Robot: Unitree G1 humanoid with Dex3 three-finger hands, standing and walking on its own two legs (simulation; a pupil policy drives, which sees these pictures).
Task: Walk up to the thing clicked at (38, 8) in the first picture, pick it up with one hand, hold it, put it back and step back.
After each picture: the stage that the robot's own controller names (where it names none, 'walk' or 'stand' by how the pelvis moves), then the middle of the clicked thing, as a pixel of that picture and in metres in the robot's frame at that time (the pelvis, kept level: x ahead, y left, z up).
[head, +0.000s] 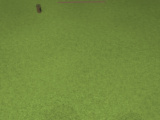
stand; (38, 8) +2.20 +0.64 -0.72
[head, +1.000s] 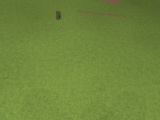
walk; (58, 15) +2.11 +0.30 -0.70
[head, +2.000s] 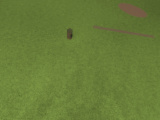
walk; (69, 34) +1.50 +0.11 -0.72
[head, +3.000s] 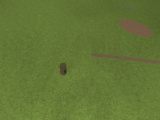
walk; (63, 69) +0.99 +0.14 -0.72
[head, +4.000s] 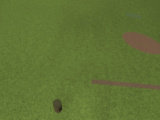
walk; (57, 106) +0.59 +0.18 -0.70
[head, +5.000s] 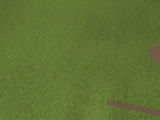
stand; out of the picture +0.40 +0.17 -0.70
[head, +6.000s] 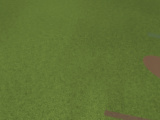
stand; out of the picture +0.36 +0.14 -0.72
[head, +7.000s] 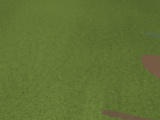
stand; out of the picture +0.36 +0.15 -0.73
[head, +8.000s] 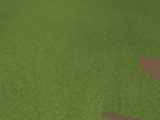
stand; out of the picture +0.35 +0.16 -0.73
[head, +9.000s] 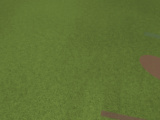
stand; out of the picture +0.34 +0.16 -0.73
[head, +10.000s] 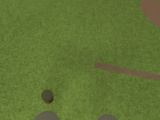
go down; (47, 96) +0.39 +0.17 -0.53
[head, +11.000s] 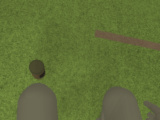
go down; (37, 70) +0.43 +0.21 -0.32
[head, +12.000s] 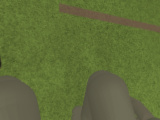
close in; out of the picture +0.40 +0.25 -0.23
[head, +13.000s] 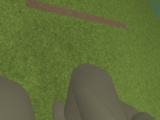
close; out of the picture +0.40 +0.26 -0.22
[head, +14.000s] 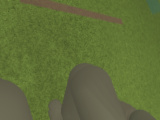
close; out of the picture +0.39 +0.27 -0.22
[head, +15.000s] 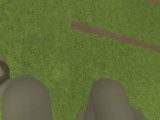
lift; out of the picture +0.32 +0.26 -0.14
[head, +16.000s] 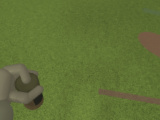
lift; (30, 92) +0.32 +0.17 +0.02
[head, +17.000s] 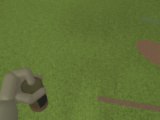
hold; (35, 95) +0.32 +0.17 -0.01
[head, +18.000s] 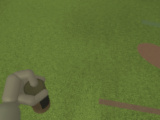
hold; (38, 96) +0.32 +0.16 -0.01
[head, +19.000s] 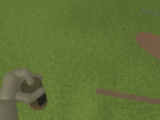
crouch; (35, 94) +0.33 +0.17 -0.05
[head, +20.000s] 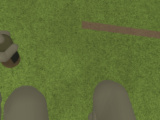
lower; (6, 52) +0.45 +0.23 -0.11
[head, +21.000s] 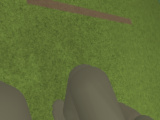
lower; out of the picture +0.40 +0.29 -0.23
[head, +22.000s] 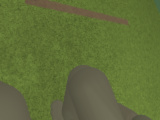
lower; out of the picture +0.40 +0.29 -0.23
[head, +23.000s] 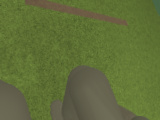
lower; out of the picture +0.40 +0.29 -0.23
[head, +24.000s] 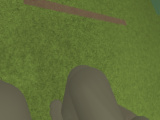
lower; out of the picture +0.40 +0.29 -0.23
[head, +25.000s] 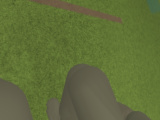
open; out of the picture +0.39 +0.28 -0.23
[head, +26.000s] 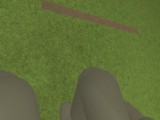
stand; out of the picture +0.39 +0.27 -0.23
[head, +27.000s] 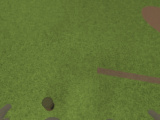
walk; (48, 104) +0.39 +0.19 -0.55
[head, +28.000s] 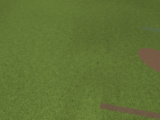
stand; out of the picture +0.37 +0.18 -0.66
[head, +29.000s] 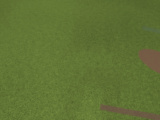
stand; out of the picture +0.36 +0.18 -0.67
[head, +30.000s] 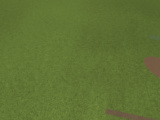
stand; out of the picture +0.39 +0.16 -0.72
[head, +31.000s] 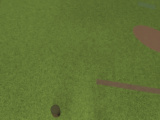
walk; (55, 111) +0.42 +0.16 -0.70
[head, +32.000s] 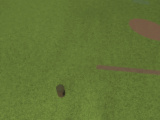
walk; (60, 91) +0.65 +0.20 -0.70
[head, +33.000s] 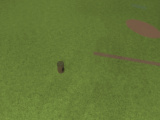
stand; (60, 67) +0.99 +0.21 -0.70
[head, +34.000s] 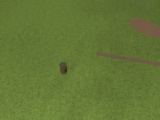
stand; (63, 68) +0.96 +0.18 -0.71
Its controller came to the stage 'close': yes
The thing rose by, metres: 0.70
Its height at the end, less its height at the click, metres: +0.00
